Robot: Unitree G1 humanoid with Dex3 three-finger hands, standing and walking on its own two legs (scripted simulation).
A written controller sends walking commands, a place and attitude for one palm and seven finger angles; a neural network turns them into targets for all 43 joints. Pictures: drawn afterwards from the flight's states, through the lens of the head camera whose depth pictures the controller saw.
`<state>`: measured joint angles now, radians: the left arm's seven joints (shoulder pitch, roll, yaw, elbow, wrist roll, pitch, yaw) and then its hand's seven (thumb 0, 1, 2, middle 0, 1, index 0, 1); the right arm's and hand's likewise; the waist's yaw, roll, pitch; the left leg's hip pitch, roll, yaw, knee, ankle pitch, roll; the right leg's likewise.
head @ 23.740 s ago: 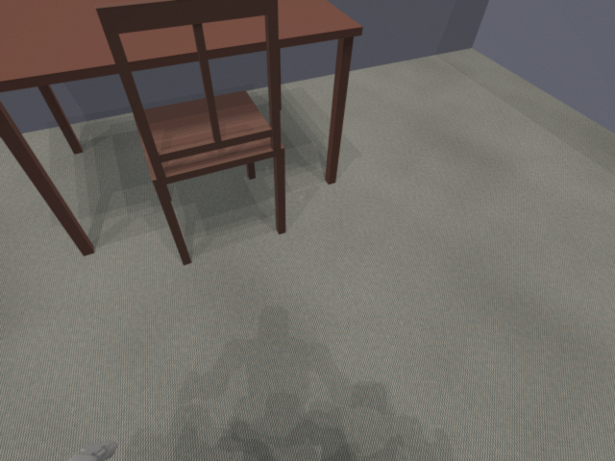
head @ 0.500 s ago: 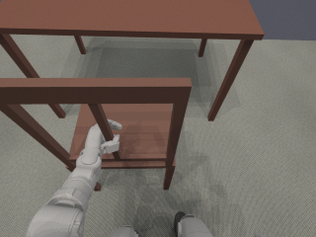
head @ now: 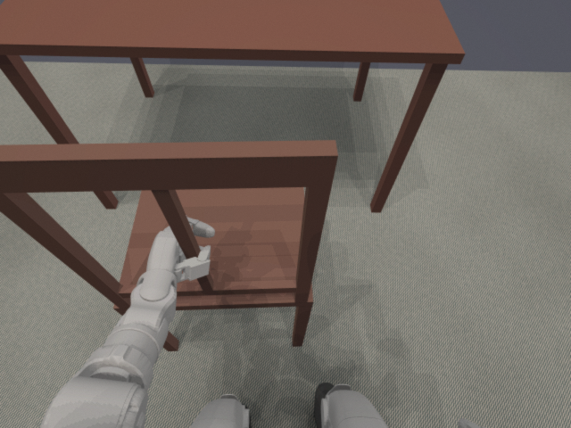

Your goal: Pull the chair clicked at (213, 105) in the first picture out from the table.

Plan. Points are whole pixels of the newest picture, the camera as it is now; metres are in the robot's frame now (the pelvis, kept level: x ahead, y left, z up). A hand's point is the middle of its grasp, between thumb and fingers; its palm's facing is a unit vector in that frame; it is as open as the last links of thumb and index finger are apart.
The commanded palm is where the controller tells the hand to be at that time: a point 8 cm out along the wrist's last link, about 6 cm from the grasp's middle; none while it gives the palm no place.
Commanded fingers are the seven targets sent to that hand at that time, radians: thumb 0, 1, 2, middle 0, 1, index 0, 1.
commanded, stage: step backward, pulling the chair out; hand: left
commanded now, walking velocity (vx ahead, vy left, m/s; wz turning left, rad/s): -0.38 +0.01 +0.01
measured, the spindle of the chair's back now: (190, 247) +0.38 +0.17 -0.04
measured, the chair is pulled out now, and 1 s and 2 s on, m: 0.35 0.46 0.64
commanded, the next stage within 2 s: stop walking, hand still on the chair in 1.14 s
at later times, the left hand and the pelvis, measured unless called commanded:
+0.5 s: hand (195, 276) +0.33 +0.15 -0.05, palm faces +0.01 -0.98 -0.19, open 5.4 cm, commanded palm +0.33 +0.21 -0.05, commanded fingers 0.00 0.90 0.90 -0.50 -1.45 -0.50 -1.45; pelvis -0.02 +0.01 +0.01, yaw +1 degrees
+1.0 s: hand (194, 329) +0.25 +0.14 -0.05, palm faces +0.06 -0.97 -0.22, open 5.5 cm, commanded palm +0.24 +0.19 -0.05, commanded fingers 0.00 0.90 0.90 -0.50 -1.45 -0.50 -1.45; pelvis -0.11 -0.01 +0.00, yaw -2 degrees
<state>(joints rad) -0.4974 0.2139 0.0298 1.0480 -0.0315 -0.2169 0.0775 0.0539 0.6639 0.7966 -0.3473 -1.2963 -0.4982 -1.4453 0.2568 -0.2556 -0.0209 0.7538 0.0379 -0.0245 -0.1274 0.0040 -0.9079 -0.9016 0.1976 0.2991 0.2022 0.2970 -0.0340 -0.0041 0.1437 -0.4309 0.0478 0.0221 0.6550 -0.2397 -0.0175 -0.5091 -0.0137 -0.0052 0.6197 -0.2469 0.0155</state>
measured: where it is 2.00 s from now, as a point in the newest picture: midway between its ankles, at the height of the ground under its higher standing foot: outside the picture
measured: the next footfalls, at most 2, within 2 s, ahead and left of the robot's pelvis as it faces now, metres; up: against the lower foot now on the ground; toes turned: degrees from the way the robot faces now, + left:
left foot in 0.28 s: +0.01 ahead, +0.15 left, +0.00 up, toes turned +0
right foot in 0.50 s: -0.01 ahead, -0.13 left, +0.00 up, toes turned -3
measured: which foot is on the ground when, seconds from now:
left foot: down 0.00-0.12, up 0.14-0.26, down 0.28-0.94, up 0.96-1.00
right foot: down 0.00-0.30, up 0.32-0.48, down 0.50-1.00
